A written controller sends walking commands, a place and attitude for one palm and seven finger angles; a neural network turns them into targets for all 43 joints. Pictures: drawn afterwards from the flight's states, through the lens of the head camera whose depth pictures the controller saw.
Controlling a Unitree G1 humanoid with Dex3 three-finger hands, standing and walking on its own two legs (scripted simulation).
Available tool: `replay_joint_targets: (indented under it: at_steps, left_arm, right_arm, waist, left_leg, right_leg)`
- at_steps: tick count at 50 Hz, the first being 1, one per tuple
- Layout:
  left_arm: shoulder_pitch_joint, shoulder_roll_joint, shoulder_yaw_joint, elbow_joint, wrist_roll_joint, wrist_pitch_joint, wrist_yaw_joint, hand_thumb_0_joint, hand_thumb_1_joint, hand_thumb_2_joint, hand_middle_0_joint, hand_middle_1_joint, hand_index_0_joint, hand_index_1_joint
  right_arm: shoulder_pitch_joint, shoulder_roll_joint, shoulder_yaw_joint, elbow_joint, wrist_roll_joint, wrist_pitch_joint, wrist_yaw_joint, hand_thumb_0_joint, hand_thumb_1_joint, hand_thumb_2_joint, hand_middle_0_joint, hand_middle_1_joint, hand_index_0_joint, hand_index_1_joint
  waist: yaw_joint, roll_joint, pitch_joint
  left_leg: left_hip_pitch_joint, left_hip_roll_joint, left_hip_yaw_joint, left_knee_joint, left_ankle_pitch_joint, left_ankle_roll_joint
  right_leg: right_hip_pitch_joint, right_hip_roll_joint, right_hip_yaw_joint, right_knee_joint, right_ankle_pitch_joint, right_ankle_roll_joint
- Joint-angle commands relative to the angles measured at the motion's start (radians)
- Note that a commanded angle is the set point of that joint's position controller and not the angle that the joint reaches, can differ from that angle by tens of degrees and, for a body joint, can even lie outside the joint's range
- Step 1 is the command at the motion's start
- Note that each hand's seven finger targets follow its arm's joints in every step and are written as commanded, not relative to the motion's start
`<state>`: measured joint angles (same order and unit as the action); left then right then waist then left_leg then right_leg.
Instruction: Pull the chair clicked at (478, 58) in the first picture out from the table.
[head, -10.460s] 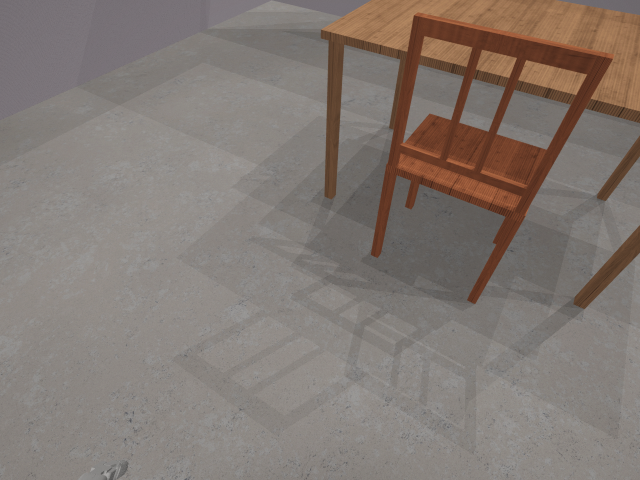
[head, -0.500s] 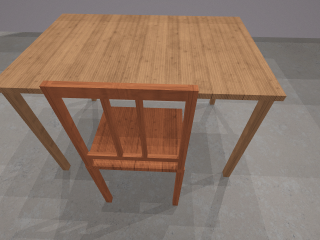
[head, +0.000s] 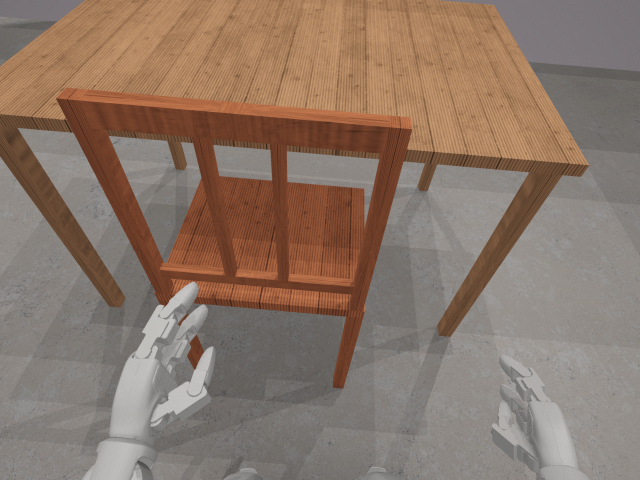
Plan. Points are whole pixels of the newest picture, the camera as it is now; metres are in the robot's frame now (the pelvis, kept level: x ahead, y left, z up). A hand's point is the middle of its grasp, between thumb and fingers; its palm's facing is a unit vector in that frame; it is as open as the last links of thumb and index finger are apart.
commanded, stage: raise the hand toward the chair's back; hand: left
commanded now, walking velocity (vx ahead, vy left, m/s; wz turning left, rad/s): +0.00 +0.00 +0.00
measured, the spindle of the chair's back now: (219, 215) +0.51 +0.19 +0.00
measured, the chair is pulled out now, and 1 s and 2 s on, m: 0.00 0.00 0.00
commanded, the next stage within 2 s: aim the fingers beside a spindle in 1.76 s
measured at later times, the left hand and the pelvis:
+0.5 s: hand (169, 408) +0.21 +0.18 +0.01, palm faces -0.04 -1.00 -0.04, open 12.9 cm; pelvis -0.01 +0.00 -0.03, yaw +1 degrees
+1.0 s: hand (139, 385) +0.23 +0.22 +0.02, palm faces -0.02 -1.00 -0.05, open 16.6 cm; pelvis +0.00 +0.02 -0.02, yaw +1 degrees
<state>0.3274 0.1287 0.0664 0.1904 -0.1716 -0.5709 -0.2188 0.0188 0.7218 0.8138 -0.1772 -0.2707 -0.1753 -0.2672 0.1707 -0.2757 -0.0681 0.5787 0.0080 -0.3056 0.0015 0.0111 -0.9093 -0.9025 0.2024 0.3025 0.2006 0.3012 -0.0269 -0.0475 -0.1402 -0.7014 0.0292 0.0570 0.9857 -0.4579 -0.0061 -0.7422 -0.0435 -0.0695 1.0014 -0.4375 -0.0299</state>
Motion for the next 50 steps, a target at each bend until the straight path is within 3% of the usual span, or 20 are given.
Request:
replay_joint_targets:
  at_steps: [1,3,5,6,7,10,12,13,17,19,22,27,31,39,43,50]
  left_arm:
    - [0.203,0.146,0.105,-0.215,-0.037,-0.028,-0.069,0.0,0.48,0.72,-0.158,-0.234,-0.158,-0.234]
    - [0.116,0.18,0.128,-0.389,-0.059,0.007,-0.043,0.0,0.433,0.7,-0.153,-0.227,-0.153,-0.227]
    - [0.093,0.167,0.119,-0.498,-0.062,0.005,-0.012,0.0,0.387,0.68,-0.149,-0.219,-0.149,-0.219]
    - [0.055,0.17,0.108,-0.543,-0.058,-0.009,-0.004,0.0,0.363,0.67,-0.146,-0.216,-0.146,-0.216]
    - [-0.003,0.167,0.085,-0.585,-0.055,-0.026,-0.003,0.0,0.34,0.66,-0.144,-0.212,-0.144,-0.212]
    - [-0.03,0.16,0.052,-0.516,-0.061,-0.04,-0.047,0.0,0.27,0.63,-0.137,-0.201,-0.137,-0.201]
    - [-0.016,0.162,0.035,-0.435,-0.07,0.0,-0.098,0.0,0.223,0.61,-0.132,-0.194,-0.132,-0.194]
    - [-0.005,0.176,0.055,-0.412,-0.076,0.027,-0.116,0.0,0.2,0.6,-0.13,-0.19,-0.13,-0.19]
    - [0.083,0.239,0.169,-0.369,-0.107,0.154,-0.125,0.0,0.107,0.56,-0.121,-0.175,-0.121,-0.175]
    - [0.103,0.229,0.193,-0.424,-0.124,0.178,-0.101,0.0,0.06,0.54,-0.116,-0.168,-0.116,-0.168]
    - [0.106,0.23,0.213,-0.424,-0.119,0.168,-0.05,0.0,-0.01,0.51,-0.109,-0.157,-0.109,-0.157]
    - [0.072,0.21,0.16,-0.378,-0.088,0.101,-0.029,0.0,-0.127,0.46,-0.097,-0.139,-0.097,-0.139]
    - [0.04,0.223,0.149,-0.391,-0.091,0.077,-0.049,0.0,-0.22,0.42,-0.088,-0.124,-0.088,-0.124]
    - [0.048,0.239,0.179,-0.409,-0.096,0.087,-0.04,0.0,-0.407,0.34,-0.069,-0.095,-0.069,-0.095]
    - [0.019,0.238,0.171,-0.381,-0.092,0.104,-0.053,0.0,-0.5,0.3,-0.06,-0.08,-0.06,-0.08]
    - [-0.041,0.25,0.192,-0.36,-0.112,0.127,-0.093,0.0,-0.5,0.3,-0.06,-0.08,-0.06,-0.08]
  right_arm:
    - [-0.098,-0.084,-0.031,-0.252,0.017,0.019,0.013,0.0,-0.9,-0.9,0.2,0.3,0.2,0.3]
    - [-0.08,-0.08,-0.03,-0.276,0.019,0.04,-0.001,0.0,-0.9,-0.9,0.2,0.3,0.2,0.3]
    - [-0.041,-0.062,-0.025,-0.268,0.015,0.051,-0.015,0.0,-0.9,-0.9,0.2,0.3,0.2,0.3]
    - [-0.026,-0.059,-0.019,-0.258,0.012,0.051,-0.022,0.0,-0.9,-0.9,0.2,0.3,0.2,0.3]
    - [-0.012,-0.062,-0.014,-0.248,0.008,0.048,-0.029,0.0,-0.9,-0.9,0.2,0.3,0.2,0.3]
    - [-0.007,-0.071,0.0,-0.204,0.008,0.028,-0.046,0.0,-0.9,-0.9,0.2,0.3,0.2,0.3]
    - [-0.022,-0.081,0.009,-0.19,0.016,0.016,-0.053,0.0,-0.9,-0.9,0.2,0.3,0.2,0.3]
    - [-0.02,-0.084,0.01,-0.191,0.022,0.014,-0.056,0.0,-0.9,-0.9,0.2,0.3,0.2,0.3]
    - [-0.051,-0.072,0.007,-0.207,0.04,0.022,-0.068,0.0,-0.9,-0.9,0.2,0.3,0.2,0.3]
    - [-0.05,-0.056,0.007,-0.217,0.04,0.028,-0.069,0.0,-0.9,-0.9,0.2,0.3,0.2,0.3]
    - [-0.056,-0.042,0.007,-0.203,0.035,0.027,-0.071,0.0,-0.9,-0.9,0.2,0.3,0.2,0.3]
    - [-0.03,-0.062,0.007,-0.185,0.03,0.015,-0.065,0.0,-0.9,-0.9,0.2,0.3,0.2,0.3]
    - [0.002,-0.085,0.006,-0.194,0.028,0.005,-0.067,0.0,-0.9,-0.9,0.2,0.3,0.2,0.3]
    - [0.017,-0.09,0.004,-0.197,0.024,0.017,-0.058,0.0,-0.9,-0.9,0.2,0.3,0.2,0.3]
    - [0.02,-0.096,0.009,-0.203,0.024,0.03,-0.057,0.0,-0.9,-0.9,0.2,0.3,0.2,0.3]
    - [0.024,-0.101,0.019,-0.209,0.024,0.039,-0.058,0.0,-0.9,-0.9,0.2,0.3,0.2,0.3]
  waist:
    - [0.106,0.082,-0.152]
    - [0.082,0.12,-0.224]
    - [0.049,0.15,-0.238]
    - [0.029,0.152,-0.238]
    - [-0.008,0.104,-0.24]
    - [-0.043,0.095,-0.187]
    - [-0.04,0.108,-0.152]
    - [-0.036,0.08,-0.173]
    - [0.029,0.026,-0.265]
    - [0.049,0.036,-0.3]
    - [0.05,0.026,-0.256]
    - [0.015,0.051,-0.167]
    - [0.01,0.093,-0.196]
    - [0.021,0.131,-0.233]
    - [0.007,0.118,-0.2]
    - [0.004,0.111,-0.201]
  left_leg:
    - [-0.123,-0.073,-0.001,-0.008,0.125,0.018]
    - [-0.106,-0.059,-0.022,0.025,0.143,0.025]
    - [-0.084,-0.043,-0.041,0.052,0.174,0.03]
    - [-0.083,-0.037,-0.052,0.069,0.185,0.033]
    - [-0.085,-0.029,-0.06,0.093,0.177,0.038]
    - [-0.149,-0.021,-0.079,0.132,0.109,0.037]
    - [-0.174,-0.023,-0.086,0.134,0.074,0.039]
    - [-0.183,-0.024,-0.087,0.127,0.046,0.037]
    - [-0.195,-0.033,-0.081,0.091,0.066,0.037]
    - [-0.172,-0.035,-0.079,0.066,0.113,0.036]
    - [-0.172,-0.03,-0.081,0.047,0.122,0.033]
    - [-0.156,-0.03,-0.086,0.021,0.078,0.032]
    - [-0.115,-0.032,-0.086,0.002,0.068,0.033]
    - [-0.025,-0.031,-0.093,-0.023,0.213,0.027]
    - [-0.019,-0.029,-0.097,-0.026,0.21,0.025]
    - [-0.008,-0.03,-0.103,-0.03,0.214,0.021]
  right_leg:
    - [0.106,0.017,0.083,-0.051,0.097,-0.012]
    - [0.086,0.025,0.097,-0.038,0.101,-0.006]
    - [0.057,0.033,0.087,-0.03,0.144,-0.001]
    - [0.035,0.036,0.085,-0.024,0.156,0.001]
    - [-0.004,0.043,0.079,-0.017,0.149,0.009]
    - [-0.074,0.044,0.086,-0.028,0.039,0.01]
    - [-0.095,0.046,0.088,-0.039,-0.016,0.005]
    - [-0.085,0.042,0.086,-0.049,-0.061,0.01]
    - [0.042,0.028,0.107,-0.087,-0.09,0.02]
    - [0.097,0.022,0.098,-0.086,-0.031,0.021]
    - [0.082,0.027,0.081,-0.085,-0.02,0.021]
    - [-0.003,0.031,0.053,-0.086,-0.068,0.014]
    - [-0.012,0.03,0.036,-0.076,-0.054,0.011]
    - [0.035,0.04,-0.001,-0.052,0.129,0.004]
    - [0.017,0.044,-0.009,-0.058,0.135,0.005]
    - [0.022,0.046,-0.011,-0.067,0.144,0.006]
